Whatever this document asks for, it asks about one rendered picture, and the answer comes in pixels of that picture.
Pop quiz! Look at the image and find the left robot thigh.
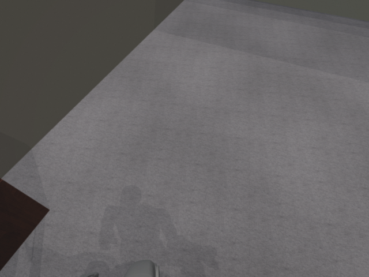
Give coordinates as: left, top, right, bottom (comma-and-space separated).
124, 260, 160, 277

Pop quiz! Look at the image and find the cupboard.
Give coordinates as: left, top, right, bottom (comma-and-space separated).
0, 178, 49, 270

